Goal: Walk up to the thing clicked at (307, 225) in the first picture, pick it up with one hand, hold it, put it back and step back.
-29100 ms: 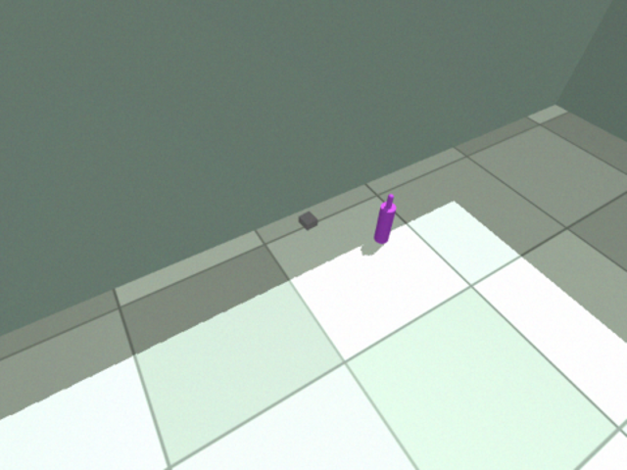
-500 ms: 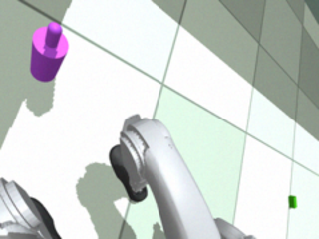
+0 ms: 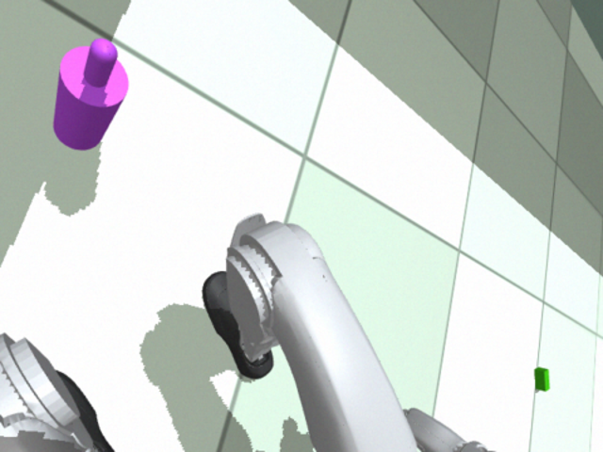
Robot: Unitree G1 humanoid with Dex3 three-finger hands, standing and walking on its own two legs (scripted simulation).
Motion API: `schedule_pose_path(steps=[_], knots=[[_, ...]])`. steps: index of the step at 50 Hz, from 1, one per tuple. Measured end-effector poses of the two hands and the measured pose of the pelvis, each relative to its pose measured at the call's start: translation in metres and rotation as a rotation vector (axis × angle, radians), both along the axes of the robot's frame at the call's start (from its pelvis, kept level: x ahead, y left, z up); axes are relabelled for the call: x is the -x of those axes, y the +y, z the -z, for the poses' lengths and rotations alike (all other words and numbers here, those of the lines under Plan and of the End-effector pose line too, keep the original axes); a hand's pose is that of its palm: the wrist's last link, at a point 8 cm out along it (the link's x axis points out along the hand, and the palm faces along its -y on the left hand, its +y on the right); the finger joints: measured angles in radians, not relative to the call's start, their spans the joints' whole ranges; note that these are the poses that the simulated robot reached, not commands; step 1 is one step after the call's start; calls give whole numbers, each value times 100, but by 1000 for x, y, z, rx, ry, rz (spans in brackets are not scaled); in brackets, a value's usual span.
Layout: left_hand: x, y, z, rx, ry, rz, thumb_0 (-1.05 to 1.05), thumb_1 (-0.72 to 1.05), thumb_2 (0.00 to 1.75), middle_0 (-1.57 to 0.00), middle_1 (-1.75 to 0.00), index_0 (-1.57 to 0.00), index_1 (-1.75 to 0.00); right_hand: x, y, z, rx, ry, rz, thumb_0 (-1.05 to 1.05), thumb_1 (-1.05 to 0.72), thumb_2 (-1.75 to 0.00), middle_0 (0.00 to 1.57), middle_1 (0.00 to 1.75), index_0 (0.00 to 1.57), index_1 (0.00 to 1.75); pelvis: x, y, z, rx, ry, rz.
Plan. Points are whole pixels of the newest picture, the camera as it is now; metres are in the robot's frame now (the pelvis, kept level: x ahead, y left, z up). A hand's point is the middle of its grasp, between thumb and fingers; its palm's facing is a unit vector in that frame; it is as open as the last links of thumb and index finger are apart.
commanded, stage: open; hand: left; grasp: from above
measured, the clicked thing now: out of the picture +0.42 +0.38 -0.31
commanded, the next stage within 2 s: withdraw in 0.32 s
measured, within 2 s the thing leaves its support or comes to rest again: neither
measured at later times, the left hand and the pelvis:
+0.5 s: hand out of the picture +0.43 +0.36 -0.27, palm faces -0.17 -0.41 -0.90, open 13.6 cm; pelvis +0.00 +0.00 +0.00, yaw +0 degrees
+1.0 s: hand out of the picture +0.42 +0.38 -0.13, palm faces -0.36 -0.27 -0.89, open 13.1 cm; pelvis +0.00 -0.01 +0.01, yaw +6 degrees
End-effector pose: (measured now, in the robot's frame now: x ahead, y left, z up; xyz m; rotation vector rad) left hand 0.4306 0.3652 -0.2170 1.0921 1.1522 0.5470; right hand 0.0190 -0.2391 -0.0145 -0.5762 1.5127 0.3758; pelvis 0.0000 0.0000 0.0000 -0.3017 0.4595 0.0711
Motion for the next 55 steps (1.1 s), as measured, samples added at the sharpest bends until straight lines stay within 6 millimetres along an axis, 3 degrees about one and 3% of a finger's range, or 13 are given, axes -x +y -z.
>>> schedule_pose_path(steps=[22, 31, 38, 48, 55], knots=[[1, 1, -1, -5, 0, -6, 0, -44, 95, -15, -98, -15, -98, 2, -2, 1, -3, 4, 1, 1, -90, -89, 20, 30, 20, 29, 0, -2, -1, -6, 1, 2], [-9, 5, -10, 1, -38, 10, 0, -37, 89, -18, -92, -20, -91, 2, -2, 2, -2, 7, 13, 1, -91, -89, 20, 30, 20, 29, 0, -2, -2, -11, 16, 1], [-17, 11, -51, 0, -87, 144, 0, -33, 85, -23, -88, -27, -87, -14, -5, 14, -13, -33, 75, 1, -90, -90, 20, 30, 20, 29, -7, -5, -6, -27, 79, -2], [2, 15, -130, -35, -1, 410, 0, -33, 85, -25, -86, -26, -84, -85, -16, 55, -55, -242, 131, 1, -90, -90, 20, 30, 20, 29, -7, -6, -9, -88, 103, -41], [3, 5, -149, 30, 82, 600, 0, -38, 90, -18, -92, -19, -91, -110, -16, 64, -41, -318, 106, 1, -90, -90, 20, 30, 20, 29, 0, -12, -11, -126, 77, -64]])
